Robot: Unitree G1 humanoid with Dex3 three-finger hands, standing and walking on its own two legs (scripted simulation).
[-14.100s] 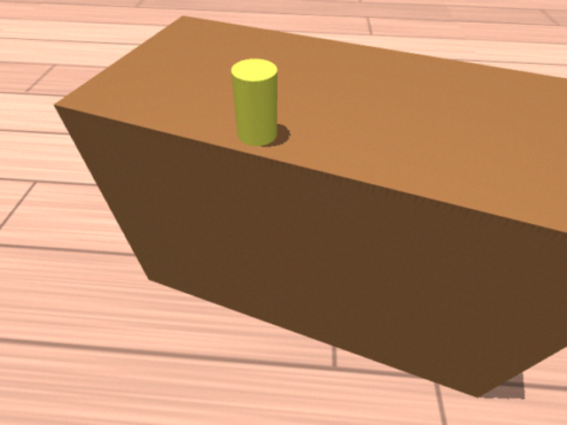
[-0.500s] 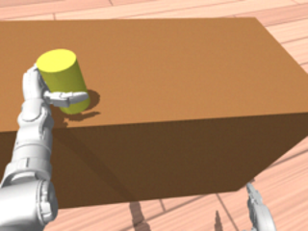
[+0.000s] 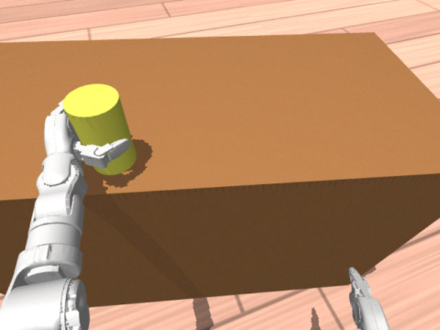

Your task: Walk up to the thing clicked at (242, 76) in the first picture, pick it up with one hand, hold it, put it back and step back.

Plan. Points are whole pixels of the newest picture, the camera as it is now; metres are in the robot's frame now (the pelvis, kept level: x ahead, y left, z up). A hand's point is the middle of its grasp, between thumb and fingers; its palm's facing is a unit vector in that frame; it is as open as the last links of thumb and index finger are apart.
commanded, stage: settle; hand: left
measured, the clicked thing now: (104, 132) +0.44 +0.20 +0.13
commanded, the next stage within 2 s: lift in 0.68 s
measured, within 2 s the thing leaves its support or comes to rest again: leaves its support in 0.14 s
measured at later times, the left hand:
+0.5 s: hand (89, 119) +0.42 +0.21 +0.18, palm faces +0.23 -0.97 -0.03, open 11.4 cm
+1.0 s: hand (83, 105) +0.41 +0.20 +0.21, palm faces +0.22 -0.98 -0.01, open 11.4 cm
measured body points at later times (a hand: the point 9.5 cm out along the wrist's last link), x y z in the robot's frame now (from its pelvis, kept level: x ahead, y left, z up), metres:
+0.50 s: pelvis -0.01 -0.01 +0.01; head +0.00 -0.01 +0.46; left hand +0.40 +0.26 +0.18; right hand +0.15 -0.25 -0.06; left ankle -0.01 +0.13 -0.71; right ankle +0.00 -0.15 -0.71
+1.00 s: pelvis -0.02 +0.00 +0.01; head -0.02 -0.01 +0.46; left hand +0.39 +0.25 +0.21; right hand +0.14 -0.25 -0.05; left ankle -0.01 +0.13 -0.71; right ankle +0.00 -0.15 -0.71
